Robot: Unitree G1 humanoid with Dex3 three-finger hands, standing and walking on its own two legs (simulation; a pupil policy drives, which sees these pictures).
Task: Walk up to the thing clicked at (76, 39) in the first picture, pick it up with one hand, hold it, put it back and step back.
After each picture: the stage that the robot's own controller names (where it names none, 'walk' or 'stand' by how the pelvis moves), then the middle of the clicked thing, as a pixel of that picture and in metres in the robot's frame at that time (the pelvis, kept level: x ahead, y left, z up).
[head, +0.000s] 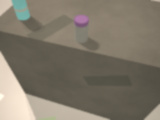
stand; (81, 29) +0.63 +0.03 +0.02
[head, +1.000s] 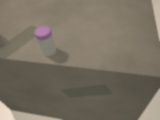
walk; (45, 41) +0.53 +0.19 +0.04
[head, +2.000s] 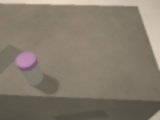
stand; (30, 69) +0.38 +0.20 +0.03
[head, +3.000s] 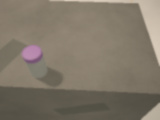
stand; (35, 62) +0.41 +0.19 +0.02
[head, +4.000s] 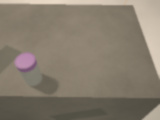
stand; (29, 70) +0.38 +0.21 +0.02
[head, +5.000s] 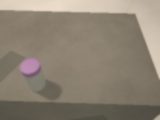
stand; (33, 75) +0.37 +0.19 +0.02
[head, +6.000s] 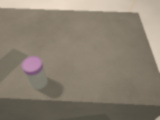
stand; (35, 73) +0.37 +0.19 +0.02
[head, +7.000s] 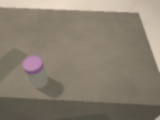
stand; (36, 72) +0.38 +0.19 +0.02
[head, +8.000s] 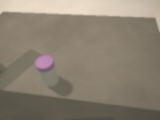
rise first; (47, 71) +0.39 +0.18 +0.02
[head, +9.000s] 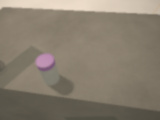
go down; (48, 70) +0.39 +0.18 +0.02
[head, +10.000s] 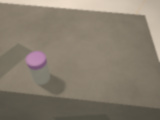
go down; (38, 68) +0.39 +0.17 +0.03
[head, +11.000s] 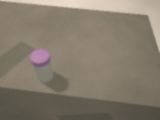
go down; (42, 66) +0.40 +0.16 +0.04
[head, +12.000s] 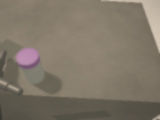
close in; (31, 66) +0.38 +0.17 +0.05
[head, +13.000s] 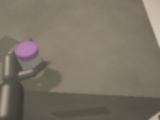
close; (30, 60) +0.39 +0.17 +0.07
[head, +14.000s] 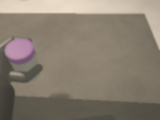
lift; (24, 61) +0.32 +0.17 +0.18
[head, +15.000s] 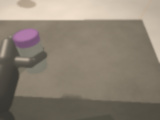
lift; (31, 52) +0.35 +0.16 +0.20
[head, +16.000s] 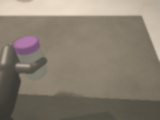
hold; (32, 58) +0.34 +0.16 +0.17
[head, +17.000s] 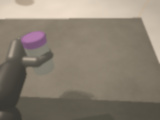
hold; (39, 53) +0.36 +0.14 +0.18
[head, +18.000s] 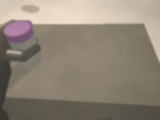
crouch; (25, 45) +0.33 +0.17 +0.24
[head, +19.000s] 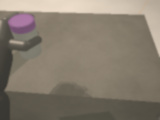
crouch; (26, 37) +0.39 +0.17 +0.20
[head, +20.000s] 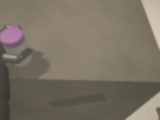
lower; (17, 47) +0.43 +0.20 +0.08
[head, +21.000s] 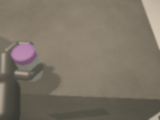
lower; (28, 63) +0.38 +0.18 +0.07
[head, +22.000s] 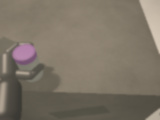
lower; (29, 63) +0.38 +0.18 +0.07
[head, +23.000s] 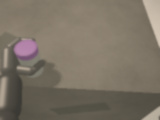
lower; (30, 59) +0.39 +0.18 +0.07
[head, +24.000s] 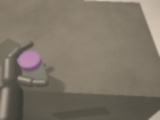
withdraw; (33, 69) +0.37 +0.17 +0.06
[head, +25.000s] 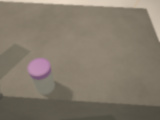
sink last; (42, 77) +0.34 +0.15 +0.06
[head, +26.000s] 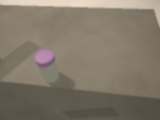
stand; (47, 66) +0.39 +0.17 +0.05
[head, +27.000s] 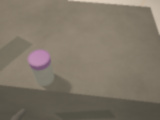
stand; (42, 68) +0.36 +0.16 +0.06
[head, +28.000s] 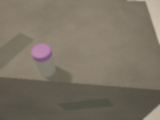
walk; (44, 60) +0.41 +0.16 +0.04
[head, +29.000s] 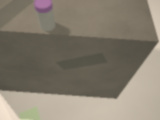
walk; (45, 15) +0.59 +0.17 +0.05
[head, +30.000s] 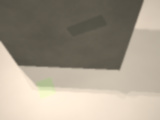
walk; out of the picture +0.90 +0.18 +0.04
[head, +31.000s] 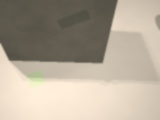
walk; out of the picture +1.13 +0.20 +0.03
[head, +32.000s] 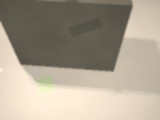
stand; out of the picture +1.07 +0.15 +0.02
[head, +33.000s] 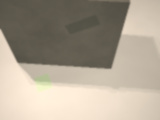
stand; out of the picture +1.07 +0.16 +0.02
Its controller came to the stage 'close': yes
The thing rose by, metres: 0.23
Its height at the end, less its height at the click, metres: +0.00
